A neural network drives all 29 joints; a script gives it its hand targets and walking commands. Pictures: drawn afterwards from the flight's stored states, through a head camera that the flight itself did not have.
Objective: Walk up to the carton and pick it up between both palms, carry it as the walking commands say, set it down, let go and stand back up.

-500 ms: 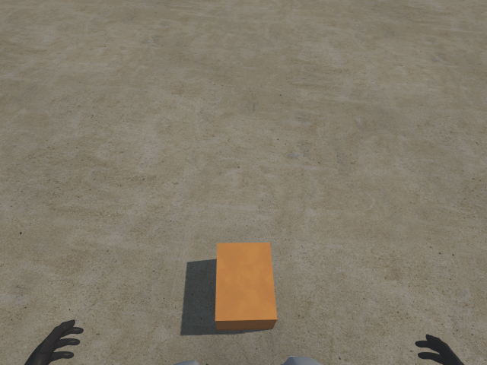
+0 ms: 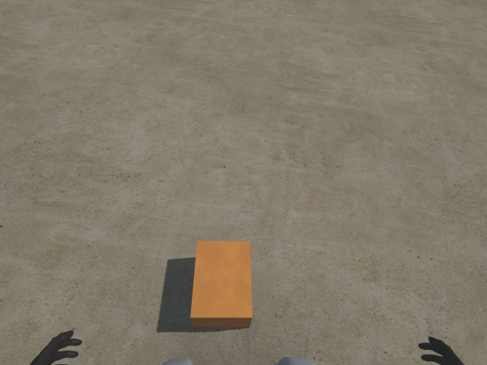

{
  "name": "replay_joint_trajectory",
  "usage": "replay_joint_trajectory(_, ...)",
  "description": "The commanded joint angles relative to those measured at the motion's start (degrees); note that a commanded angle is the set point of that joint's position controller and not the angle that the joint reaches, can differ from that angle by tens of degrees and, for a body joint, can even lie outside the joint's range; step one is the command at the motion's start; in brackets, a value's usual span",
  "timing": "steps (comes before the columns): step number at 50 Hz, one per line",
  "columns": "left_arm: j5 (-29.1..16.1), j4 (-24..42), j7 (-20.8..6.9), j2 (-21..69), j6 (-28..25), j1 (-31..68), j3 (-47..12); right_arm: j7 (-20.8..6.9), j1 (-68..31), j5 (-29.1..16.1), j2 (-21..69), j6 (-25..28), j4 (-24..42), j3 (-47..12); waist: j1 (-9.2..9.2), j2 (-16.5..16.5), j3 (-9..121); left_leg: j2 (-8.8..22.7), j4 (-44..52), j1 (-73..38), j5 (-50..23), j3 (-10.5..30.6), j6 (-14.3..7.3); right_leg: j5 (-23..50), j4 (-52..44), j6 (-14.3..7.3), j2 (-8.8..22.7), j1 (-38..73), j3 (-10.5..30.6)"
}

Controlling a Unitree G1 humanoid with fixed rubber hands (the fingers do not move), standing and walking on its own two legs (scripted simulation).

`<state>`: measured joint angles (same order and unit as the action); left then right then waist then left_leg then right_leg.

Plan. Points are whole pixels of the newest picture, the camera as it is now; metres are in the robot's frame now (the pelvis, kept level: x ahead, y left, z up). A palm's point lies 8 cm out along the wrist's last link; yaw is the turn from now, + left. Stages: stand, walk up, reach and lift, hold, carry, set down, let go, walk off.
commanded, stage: walk up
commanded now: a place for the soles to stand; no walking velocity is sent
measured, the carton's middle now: (222, 283) +0.48 +0.06 -0.67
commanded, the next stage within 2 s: reach and lift in 1.18 s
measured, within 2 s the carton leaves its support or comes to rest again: neither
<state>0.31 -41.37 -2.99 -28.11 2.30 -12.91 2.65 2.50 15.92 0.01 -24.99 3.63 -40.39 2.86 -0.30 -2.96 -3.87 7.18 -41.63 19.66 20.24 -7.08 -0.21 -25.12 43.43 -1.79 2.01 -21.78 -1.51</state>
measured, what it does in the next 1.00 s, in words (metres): stands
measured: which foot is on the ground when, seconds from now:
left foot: down 0.00-1.00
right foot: down 0.00-1.00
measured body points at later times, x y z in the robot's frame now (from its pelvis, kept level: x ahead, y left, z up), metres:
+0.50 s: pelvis +0.02 -0.02 +0.00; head +0.06 +0.00 +0.45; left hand +0.15 +0.32 -0.09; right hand +0.13 -0.35 -0.08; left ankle +0.02 +0.14 -0.71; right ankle +0.04 -0.13 -0.71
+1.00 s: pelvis +0.02 -0.02 +0.00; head +0.05 +0.00 +0.45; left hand +0.16 +0.32 -0.09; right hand +0.13 -0.35 -0.08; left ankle +0.02 +0.14 -0.71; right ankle +0.04 -0.13 -0.71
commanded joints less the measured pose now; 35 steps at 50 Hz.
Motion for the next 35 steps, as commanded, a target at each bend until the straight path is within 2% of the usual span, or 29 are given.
replay_joint_trajectory(1,2.0,1.1,1.5,-15.5,-4.3,0.2,4.7,-0.6,-2.6,0.5,-9.5,-0.3,1.3,1.9,-1.40,-7.1,3.4,-3.5,-5.8,10.0,14.7,3.5,-0.7,-1.2,-23.3,-11.2,15.1,6.4,25.5)
replay_joint_trajectory(2,1.8,0.7,1.4,-13.2,-4.3,2.0,4.4,-0.7,-2.2,0.6,-10.7,-0.4,-0.7,2.5,-0.47,-3.9,3.1,-2.2,-6.5,6.7,13.4,5.8,-1.2,-2.6,-23.7,-11.3,13.8,2.8,23.2)
replay_joint_trajectory(3,1.9,0.9,1.5,-12.7,-4.1,4.1,4.2,-1.2,0.0,0.5,-11.0,-0.3,-0.9,2.8,0.46,-3.6,2.4,-3.1,-2.6,4.6,13.7,4.4,-1.3,-3.1,-21.9,-10.6,12.1,0.9,19.5)
replay_joint_trajectory(4,1.8,0.5,1.7,-11.6,-3.7,3.7,4.0,-1.2,0.6,0.8,-11.6,-0.1,-2.2,2.9,0.84,-2.1,2.4,-4.5,2.6,3.5,9.9,2.3,-1.3,-1.0,-18.7,-8.9,9.3,2.1,15.6)
replay_joint_trajectory(5,1.2,1.2,1.7,-10.5,-3.7,4.6,3.6,-1.3,2.4,1.0,-10.6,0.1,-2.9,2.8,1.32,-2.7,3.7,-5.5,6.5,-1.1,2.8,1.0,-1.5,5.0,-16.1,-7.3,7.6,1.6,12.2)
replay_joint_trajectory(6,1.0,1.7,1.7,-10.1,-3.6,3.6,3.2,-1.1,2.3,1.1,-10.4,0.5,-3.0,2.8,1.48,-1.9,5.2,-5.0,6.8,-4.4,-2.3,1.3,-2.1,6.9,-15.0,-5.9,7.6,-0.1,11.2)
replay_joint_trajectory(7,0.6,0.9,1.7,-9.3,-3.5,3.5,2.9,-1.0,2.6,1.2,-11.9,0.6,-2.8,3.1,0.91,-1.1,7.1,-2.7,7.6,-6.0,-4.7,3.6,-2.1,6.4,-12.2,-5.3,6.5,-0.4,8.9)
replay_joint_trajectory(8,0.6,1.5,1.5,-8.5,-3.3,3.2,2.6,-0.9,1.9,1.3,-13.0,0.8,-2.1,3.2,0.70,1.7,8.4,0.4,9.2,-7.1,-4.9,6.7,-2.9,4.6,-10.7,-3.8,4.9,-1.3,6.2)
replay_joint_trajectory(9,0.3,1.1,1.3,-7.8,-3.4,3.0,2.7,-0.9,0.6,1.3,-14.1,0.8,-2.0,2.9,0.46,4.5,7.3,3.0,9.7,-5.0,-1.9,9.3,-4.2,1.5,-11.0,-2.6,4.1,-1.5,5.9)
replay_joint_trajectory(11,0.8,0.6,1.0,-8.2,-3.5,3.7,2.5,-1.1,-0.4,1.3,-13.7,1.0,-2.1,2.5,0.94,5.8,7.1,2.6,9.9,-2.1,1.5,7.8,-3.9,-1.4,-12.6,-2.8,4.3,0.8,5.6)
replay_joint_trajectory(12,1.2,-0.2,1.0,-8.5,-3.6,3.1,2.7,-1.1,-1.6,1.3,-11.9,0.8,-2.6,2.4,0.57,2.8,5.1,1.1,8.9,-0.5,3.3,6.0,-3.2,-1.8,-14.4,-2.8,4.5,1.3,7.6)
replay_joint_trajectory(13,1.4,0.3,1.1,-9.2,-3.9,3.9,2.9,-1.2,-0.5,1.2,-11.3,0.8,-2.3,2.0,1.06,0.7,6.2,-0.5,8.2,-1.2,2.5,4.4,-2.9,-2.3,-15.1,-4.0,6.1,1.8,8.8)
replay_joint_trajectory(14,1.1,0.0,1.0,-9.5,-3.9,3.8,2.9,-1.2,-0.1,1.2,-11.7,0.8,-2.5,2.3,1.02,0.6,7.0,-1.5,7.3,-1.8,-0.4,4.0,-2.4,-1.0,-15.2,-4.6,6.2,2.0,9.1)
replay_joint_trajectory(15,1.1,-0.2,1.1,-9.6,-3.8,3.7,2.6,-1.2,-0.9,1.2,-11.6,0.7,-2.7,2.1,0.62,1.0,5.5,-1.4,7.6,-2.0,-0.7,3.9,-2.4,-1.4,-15.6,-4.0,5.9,-0.5,9.6)
replay_joint_trajectory(17,0.7,0.6,1.3,-9.7,-3.8,4.7,2.7,-1.2,0.4,1.4,-12.5,0.9,-2.2,2.3,1.22,2.3,8.7,-0.3,7.6,-3.6,-4.3,4.6,-2.9,2.5,-12.6,-4.4,5.9,1.3,7.5)
replay_joint_trajectory(19,0.6,0.8,1.2,-8.3,-3.6,4.7,2.6,-1.0,0.9,1.6,-12.9,1.2,-1.9,2.2,0.80,5.6,9.4,2.4,9.3,-2.8,-8.1,7.2,-3.5,9.0,-8.8,-3.3,4.4,3.7,4.8)
replay_joint_trajectory(20,0.3,1.2,0.9,-8.5,-3.6,4.4,2.3,-0.9,-0.7,1.5,-13.5,1.2,-1.3,2.1,0.19,4.2,9.6,3.6,10.4,-1.5,-6.2,8.4,-4.2,9.7,-7.9,-2.5,3.4,4.0,4.7)
replay_joint_trajectory(22,0.7,0.2,1.1,-8.1,-3.6,3.2,2.8,-0.9,-2.0,1.0,-12.4,1.2,-2.0,1.8,-0.36,5.1,9.0,2.4,9.1,-0.7,-7.9,6.3,-3.5,12.3,-8.6,-2.8,4.3,5.6,4.2)
replay_joint_trajectory(23,0.7,0.0,1.0,-8.6,-3.6,3.4,2.7,-0.8,-1.9,1.1,-12.6,1.1,-1.9,1.6,-0.13,4.5,9.0,1.6,8.6,-0.8,-8.0,5.7,-3.2,12.5,-9.2,-2.7,4.2,5.7,5.0)
replay_joint_trajectory(24,0.8,-0.3,1.0,-9.0,-3.6,4.4,2.7,-0.9,-1.3,0.9,-12.1,0.9,-1.8,1.7,0.06,2.2,9.0,1.2,8.2,-1.8,-7.7,4.9,-3.0,12.4,-9.1,-3.0,3.9,4.7,5.3)
replay_joint_trajectory(25,0.5,-0.2,0.9,-8.6,-3.7,4.5,2.8,-1.0,-1.4,1.3,-12.5,0.9,-1.7,1.8,0.42,4.1,9.1,1.0,7.4,-1.6,-7.6,4.8,-3.1,11.8,-9.4,-3.2,4.3,4.4,5.6)
replay_joint_trajectory(26,0.6,-0.5,1.1,-8.6,-3.7,4.2,2.7,-1.0,-0.9,1.1,-12.6,0.9,-2.1,1.9,0.27,3.2,9.9,0.6,7.5,-2.2,-8.6,4.7,-3.0,12.4,-9.7,-3.6,5.2,5.4,5.8)
replay_joint_trajectory(28,0.7,0.1,1.2,-8.3,-3.4,4.4,2.5,-1.0,0.2,1.3,-12.8,1.0,-2.1,2.1,0.37,4.7,10.9,0.9,7.9,-4.2,-10.4,4.9,-2.8,13.3,-9.2,-3.4,4.6,5.0,5.3)
replay_joint_trajectory(29,0.6,-0.3,1.1,-8.1,-3.5,4.8,2.5,-1.0,-0.7,1.4,-12.2,1.0,-2.1,2.1,0.64,4.0,10.2,1.2,7.7,-3.2,-10.4,5.2,-2.9,13.5,-9.1,-3.0,4.6,5.2,5.3)
replay_joint_trajectory(30,0.6,-0.1,1.2,-8.1,-3.5,4.3,2.7,-0.9,-1.1,1.2,-12.1,1.0,-1.8,1.9,-0.10,1.5,11.6,1.3,6.9,-4.8,-11.9,4.0,-2.9,15.4,-9.4,-3.6,5.0,5.9,4.5)
replay_joint_trajectory(31,0.5,-0.1,1.0,-8.3,-3.4,5.7,2.1,-0.9,-1.4,1.0,-11.9,0.8,-1.1,2.1,0.69,2.7,10.1,0.9,6.8,-4.5,-13.1,5.1,-3.1,15.9,-9.3,-3.3,4.8,4.9,5.1)
replay_joint_trajectory(32,0.3,-0.2,1.1,-8.5,-3.5,4.6,2.7,-0.8,0.0,1.0,-12.3,0.9,-1.4,1.7,0.25,4.2,11.1,1.1,6.7,-4.2,-14.9,4.1,-2.7,15.9,-8.4,-3.4,4.9,5.9,4.4)
replay_joint_trajectory(33,0.4,0.2,1.1,-8.3,-3.4,5.6,2.5,-0.8,-0.8,1.0,-12.3,0.9,-1.7,1.8,0.52,5.1,11.0,1.3,7.5,-4.3,-13.2,5.0,-2.9,15.4,-8.4,-2.9,4.7,5.7,4.8)
replay_joint_trajectory(35,0.5,-0.3,1.0,-8.2,-3.3,5.1,2.6,-0.9,-1.3,1.1,-12.6,0.9,-1.5,1.8,-0.04,4.4,11.3,2.2,8.4,-3.5,-12.5,5.7,-3.4,14.2,-7.4,-2.4,3.6,6.7,3.1)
